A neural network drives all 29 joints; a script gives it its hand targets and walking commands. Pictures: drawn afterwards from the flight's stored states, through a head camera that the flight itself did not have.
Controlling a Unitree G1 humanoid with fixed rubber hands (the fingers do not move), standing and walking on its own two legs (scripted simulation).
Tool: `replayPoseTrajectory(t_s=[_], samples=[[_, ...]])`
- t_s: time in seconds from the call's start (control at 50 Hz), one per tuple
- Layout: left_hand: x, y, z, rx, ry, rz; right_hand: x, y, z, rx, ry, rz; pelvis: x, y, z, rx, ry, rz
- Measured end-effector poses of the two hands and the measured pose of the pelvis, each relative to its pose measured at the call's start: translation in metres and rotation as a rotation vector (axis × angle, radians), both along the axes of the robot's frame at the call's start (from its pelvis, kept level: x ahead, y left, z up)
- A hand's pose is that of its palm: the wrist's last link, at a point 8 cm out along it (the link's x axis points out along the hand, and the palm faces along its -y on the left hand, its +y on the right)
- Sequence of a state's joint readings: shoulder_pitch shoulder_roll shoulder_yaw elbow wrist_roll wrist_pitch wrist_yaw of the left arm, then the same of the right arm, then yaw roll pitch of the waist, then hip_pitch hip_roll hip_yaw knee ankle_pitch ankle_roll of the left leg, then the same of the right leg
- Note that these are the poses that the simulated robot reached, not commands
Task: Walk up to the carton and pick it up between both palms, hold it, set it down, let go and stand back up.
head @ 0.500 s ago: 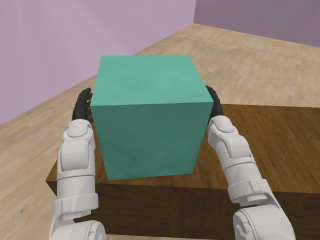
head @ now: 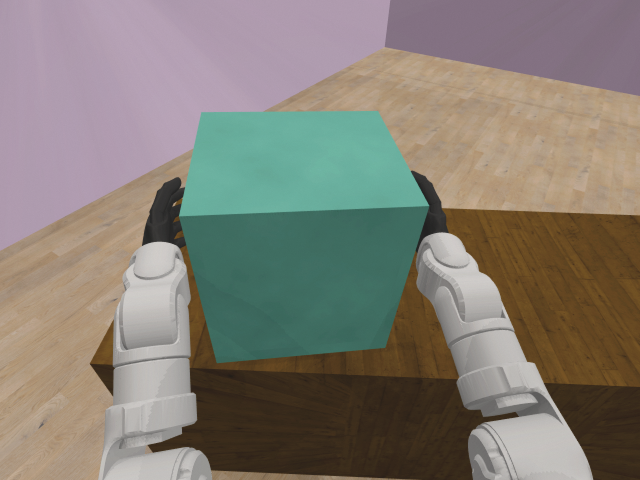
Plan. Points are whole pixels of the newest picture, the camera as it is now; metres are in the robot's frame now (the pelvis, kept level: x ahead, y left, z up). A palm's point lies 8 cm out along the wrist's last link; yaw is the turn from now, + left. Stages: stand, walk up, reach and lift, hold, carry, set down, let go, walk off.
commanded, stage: hold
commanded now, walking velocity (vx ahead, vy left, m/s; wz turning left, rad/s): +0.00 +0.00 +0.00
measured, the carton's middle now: (298, 236) +0.39 +0.01 +0.14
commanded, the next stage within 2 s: none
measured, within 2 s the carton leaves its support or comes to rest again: neither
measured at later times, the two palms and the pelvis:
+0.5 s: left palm (165, 246) +0.35 +0.16 +0.17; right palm (430, 236) +0.35 -0.15 +0.16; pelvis +0.00 +0.00 +0.00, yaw +0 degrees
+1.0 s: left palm (166, 247) +0.35 +0.16 +0.17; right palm (429, 236) +0.36 -0.15 +0.16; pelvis +0.00 +0.00 +0.00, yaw +0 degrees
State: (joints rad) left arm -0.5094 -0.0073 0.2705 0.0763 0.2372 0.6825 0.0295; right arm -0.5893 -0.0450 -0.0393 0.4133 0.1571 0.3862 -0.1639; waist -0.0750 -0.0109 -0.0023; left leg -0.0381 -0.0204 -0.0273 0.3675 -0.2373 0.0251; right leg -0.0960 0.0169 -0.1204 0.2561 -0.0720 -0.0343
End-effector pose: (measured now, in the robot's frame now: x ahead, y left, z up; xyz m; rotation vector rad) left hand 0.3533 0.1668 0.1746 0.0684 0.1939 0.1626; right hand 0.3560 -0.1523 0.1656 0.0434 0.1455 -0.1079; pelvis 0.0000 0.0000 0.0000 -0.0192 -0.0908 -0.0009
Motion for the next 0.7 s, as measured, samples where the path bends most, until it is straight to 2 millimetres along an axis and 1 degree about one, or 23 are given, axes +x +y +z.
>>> replayPoseTrajectory(t_s=[0.2,0.5,0.7], samples=[[-0.0012,0.0015,0.0008,-0.001,0.004,0.003,-0.0004,0.0015,-0.0001,0.006,0.003,0.001,-0.001,0.0006,-0.0001,0.0,-0.005,0.003],[-0.0009,-0.0026,-0.0014,0.0,0.011,-0.003,-0.0021,-0.0026,-0.0032,0.001,0.007,-0.003,-0.0023,-0.0004,-0.0001,0.002,0.0,-0.004],[0.0015,-0.0003,-0.0022,-0.003,0.019,0.005,0.0032,-0.0003,-0.0012,-0.001,0.014,0.005,-0.0024,-0.0029,0.0001,0.004,0.005,0.001]])
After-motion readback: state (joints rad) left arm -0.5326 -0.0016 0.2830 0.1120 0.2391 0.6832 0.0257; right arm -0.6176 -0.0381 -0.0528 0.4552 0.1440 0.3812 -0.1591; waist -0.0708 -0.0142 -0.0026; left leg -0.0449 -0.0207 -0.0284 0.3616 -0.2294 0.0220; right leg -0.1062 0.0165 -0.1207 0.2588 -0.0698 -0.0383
